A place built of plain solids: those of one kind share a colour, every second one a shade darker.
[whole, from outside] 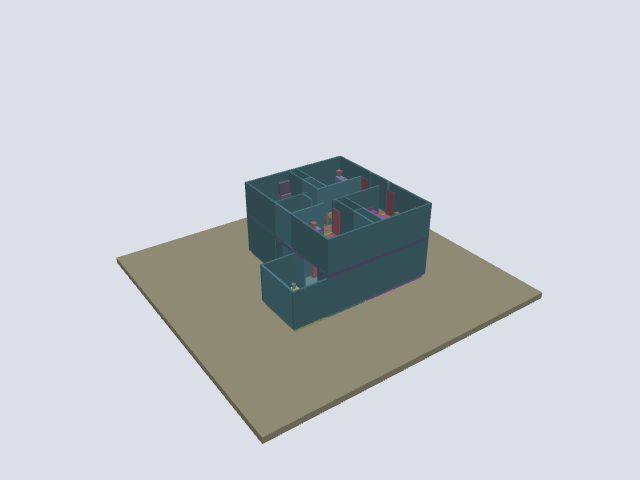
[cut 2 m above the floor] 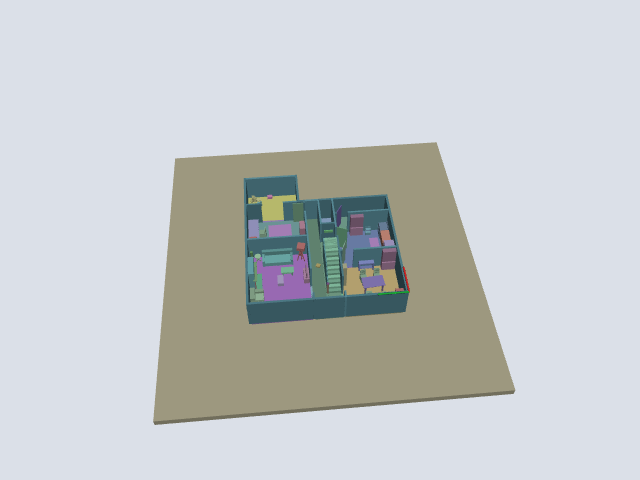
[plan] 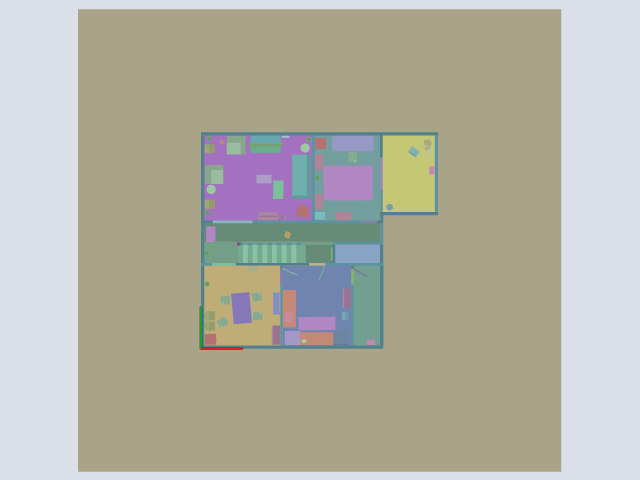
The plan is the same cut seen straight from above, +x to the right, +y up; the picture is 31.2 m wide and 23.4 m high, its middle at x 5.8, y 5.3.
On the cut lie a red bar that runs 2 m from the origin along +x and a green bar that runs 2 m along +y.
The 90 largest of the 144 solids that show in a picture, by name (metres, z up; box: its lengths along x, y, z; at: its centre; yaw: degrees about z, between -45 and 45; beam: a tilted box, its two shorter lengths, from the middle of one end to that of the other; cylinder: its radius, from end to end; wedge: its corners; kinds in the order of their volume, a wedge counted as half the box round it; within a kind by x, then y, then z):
{
 "under_1": {"box": [23.56, 22.55, 0.5], "at": [5.78, 5.28, -1.22]},
 "wall_1": {"box": [0.16, 3.89, 5.85], "at": [0.08, 2.1, 2.62]},
 "wall_2": {"box": [0.16, 1.94, 5.85], "at": [0.08, 5.15, 2.62]},
 "wall_3": {"box": [0.16, 4.14, 5.85], "at": [0.08, 8.32, 2.62]},
 "wall_4": {"box": [0.38, 0.13, 2.59], "at": [0.19, 4.12, 4.25]},
 "wall_5": {"box": [0.54, 0.13, 2.96], "at": [0.27, 4.12, 1.18]},
 "wall_6": {"box": [0.57, 0.13, 2.96], "at": [0.28, 6.18, 1.18]},
 "wall_7": {"box": [4.08, 0.13, 2.59], "at": [3.2, 4.12, 4.25]},
 "wall_8": {"box": [4.24, 0.13, 2.59], "at": [3.22, 6.18, 4.25]},
 "wall_9": {"box": [3.58, 0.13, 2.96], "at": [3.48, 4.12, 1.18]},
 "wall_10": {"box": [0.13, 2.96, 2.96], "at": [3.92, 1.64, 1.18]},
 "wall_11": {"box": [0.13, 2.0, 2.59], "at": [4.33, 7.25, 4.25]},
 "wall_12": {"box": [0.13, 2.01, 2.59], "at": [4.33, 9.38, 4.25]},
 "wall_13": {"box": [0.13, 1.88, 2.59], "at": [4.37, 1.1, 4.25]},
 "wall_14": {"box": [0.13, 1.88, 2.59], "at": [4.37, 3.11, 4.25]},
 "wall_15": {"box": [8.89, 0.16, 5.85], "at": [4.45, 0.08, 2.62]},
 "wall_16": {"box": [8.89, 0.16, 2.59], "at": [4.45, 10.47, 4.25]},
 "wall_17": {"box": [0.91, 0.13, 2.59], "at": [4.72, 8.31, 4.25]},
 "wall_18": {"box": [0.87, 0.13, 2.59], "at": [4.74, 2.1, 4.25]},
 "wall_19": {"box": [0.13, 1.88, 2.59], "at": [5.11, 1.1, 4.25]},
 "wall_20": {"box": [0.13, 1.88, 2.59], "at": [5.11, 3.11, 4.25]},
 "wall_21": {"box": [0.13, 2.0, 2.59], "at": [5.12, 7.25, 4.25]},
 "wall_22": {"box": [0.13, 2.01, 2.59], "at": [5.12, 9.38, 4.25]},
 "wall_23": {"box": [5.29, 0.13, 2.96], "at": [5.16, 6.18, 1.18]},
 "wall_24": {"box": [0.13, 4.14, 2.96], "at": [5.47, 8.32, 1.18]},
 "wall_25": {"box": [11.56, 0.16, 2.96], "at": [5.78, 10.47, 1.18]},
 "wall_26": {"box": [0.13, 0.9, 2.96], "at": [6.47, 4.63, 1.18]},
 "wall_27": {"box": [0.13, 1.06, 2.59], "at": [6.47, 4.71, 4.25]},
 "wall_28": {"box": [0.13, 2.96, 2.96], "at": [7.38, 1.64, 1.18]},
 "wall_29": {"box": [2.87, 0.13, 2.59], "at": [7.46, 4.12, 4.25]},
 "wall_30": {"box": [2.84, 0.13, 2.96], "at": [7.47, 4.12, 1.18]},
 "wall_31": {"box": [2.77, 0.13, 2.59], "at": [7.5, 6.18, 4.25]},
 "wall_32": {"box": [2.48, 0.13, 2.96], "at": [7.65, 5.14, 1.18]},
 "wall_33": {"box": [0.13, 1.06, 2.96], "at": [8.79, 7.2, 1.18]},
 "wall_34": {"box": [0.13, 1.06, 2.96], "at": [8.79, 9.86, 1.18]},
 "wall_35": {"box": [0.16, 3.89, 5.85], "at": [8.81, 2.1, 2.62]},
 "wall_36": {"box": [0.16, 0.9, 2.96], "at": [8.81, 4.63, 1.18]},
 "wall_37": {"box": [0.16, 1.94, 2.59], "at": [8.81, 5.15, 4.25]},
 "wall_38": {"box": [0.16, 0.91, 2.96], "at": [8.81, 5.67, 1.18]},
 "wall_39": {"box": [0.16, 4.14, 2.59], "at": [8.81, 8.32, 4.25]},
 "wall_40": {"box": [2.83, 0.16, 2.96], "at": [10.14, 6.59, 1.18]},
 "wall_41": {"box": [0.16, 3.72, 2.96], "at": [11.48, 8.53, 1.18]},
 "stair_1": {"box": [3.3, 0.88, 0.5], "at": [3.46, 4.62, -0.05]},
 "stair_2": {"box": [3.07, 0.88, 0.69], "at": [3.58, 4.62, 0.05]},
 "stair_3": {"box": [2.83, 0.88, 0.89], "at": [3.69, 4.62, 0.15]},
 "stair_4": {"box": [2.6, 0.88, 1.09], "at": [3.81, 4.62, 0.24]},
 "stair_5": {"box": [2.36, 0.88, 1.29], "at": [3.93, 4.62, 0.34]},
 "stair_6": {"box": [2.12, 0.88, 1.48], "at": [4.05, 4.62, 0.44]},
 "stair_7": {"box": [1.89, 0.88, 1.68], "at": [4.17, 4.62, 0.54]},
 "stair_8": {"box": [1.65, 0.88, 1.88], "at": [4.28, 4.62, 0.64]},
 "stair_9": {"box": [1.42, 0.88, 2.07], "at": [4.4, 4.62, 0.74]},
 "stair_10": {"box": [1.18, 0.88, 2.27], "at": [4.52, 4.62, 0.84]},
 "stair_11": {"box": [0.94, 0.88, 2.47], "at": [4.64, 4.62, 0.93]},
 "stair_12": {"box": [0.71, 0.88, 2.67], "at": [4.76, 4.62, 1.03]},
 "stair_13": {"box": [0.47, 0.88, 2.86], "at": [4.87, 4.62, 1.13]},
 "floor_living_1": {"box": [5.25, 4.14, 0.61], "at": [2.79, 8.32, -0.31]},
 "floor_dining_1": {"box": [3.7, 3.89, 0.61], "at": [2.01, 2.1, -0.31]},
 "floor_den_1": {"box": [3.19, 4.14, 0.61], "at": [7.13, 8.32, -0.31]},
 "floor_hall_1": {"box": [1.65, 0.88, 0.61], "at": [0.98, 4.62, -0.31]},
 "floor_hall_2": {"box": [6.25, 0.15, 0.61], "at": [3.29, 5.13, -0.31]},
 "floor_hall_3": {"box": [8.57, 0.91, 0.61], "at": [4.45, 5.67, -0.31]},
 "floor_hall_4": {"box": [1.3, 0.88, 0.61], "at": [5.76, 4.62, -0.31]},
 "floor_kitchen_1": {"box": [3.33, 3.89, 0.5], "at": [5.66, 2.1, -0.36]},
 "floor_sun_porch_1": {"box": [2.54, 3.72, 0.61], "at": [10.13, 8.53, -0.31]},
 "floor_service_1": {"box": [1.28, 3.89, 0.61], "at": [8.09, 2.1, -0.31]},
 "fixture_breast_living_1": {"box": [1.46, 0.39, 2.71], "at": [3.15, 10.2, 1.3]},
 "flat_shelf_1": {"box": [0.39, 0.76, 1.46], "at": [5.75, 7.19, 0.73]},
 "flat_shelf_2": {"box": [0.39, 0.76, 1.46], "at": [5.75, 9.09, 0.73]},
 "flat_shelf_3": {"box": [0.76, 0.39, 1.46], "at": [6.94, 6.46, 0.73]},
 "china_cabinet_1": {"box": [0.4, 0.95, 0.83], "at": [3.65, 0.66, 0.41]},
 "china_cabinet_2": {"box": [0.33, 0.95, 1.07], "at": [3.69, 0.66, 1.36]},
 "china_cabinet_3": {"box": [0.4, 0.95, 0.83], "at": [7.11, 2.46, 0.3]},
 "china_cabinet_4": {"box": [0.33, 0.95, 1.07], "at": [7.14, 2.46, 1.25]},
 "floor_wc_1": {"box": [2.19, 0.9, 0.61], "at": [7.63, 4.63, -0.31]},
 "fridge_1": {"box": [0.75, 0.7, 1.72], "at": [4.46, 0.52, 0.74]},
 "sofa_1": {"box": [0.93, 2.16, 0.34], "at": [4.9, 8.38, 0.28]},
 "sofa_2": {"box": [0.23, 2.16, 0.39], "at": [5.26, 8.38, 0.65]},
 "upper_floor_landing_1": {"box": [6.25, 1.06, 0.12], "at": [3.29, 5.59, 2.9]},
 "tall_cupboard_1": {"box": [0.92, 0.3, 0.99], "at": [5.67, 0.34, 4.34]},
 "tall_cupboard_2": {"box": [0.96, 0.47, 0.89], "at": [5.67, 0.41, 3.4]},
 "armchair_club_1": {"box": [0.9, 0.92, 0.35], "at": [0.64, 8.49, 0.24]},
 "armchair_club_2": {"box": [0.92, 0.9, 0.35], "at": [1.72, 9.91, 0.24]},
 "chest_drawers_1": {"box": [0.5, 1.13, 1.0], "at": [0.42, 0.77, 3.45]},
 "range_flat_1": {"box": [0.76, 0.65, 0.94], "at": [6.83, 0.49, 0.35]},
 "wall_band_1": {"box": [8.89, 0.16, 0.31], "at": [4.45, 10.47, 2.8]},
 "rug_1": {"box": [2.4, 1.7, 0.08], "at": [7.17, 8.07, -0.03], "yaw": 0.4},
 "billy_1": {"box": [0.42, 0.28, 2.02], "at": [2.54, 3.9, 1.01]},
 "tv_board_1": {"box": [1.0, 0.4, 0.48], "at": [3.28, 6.46, 0.24]},
 "floor_gap_hall_living_1": {"box": [1.94, 0.13, 0.61], "at": [1.54, 6.18, -0.31]},
 "floor_gap_back_room_sun_porch_1": {"box": [0.13, 1.6, 0.61], "at": [8.79, 8.53, -0.31]}
}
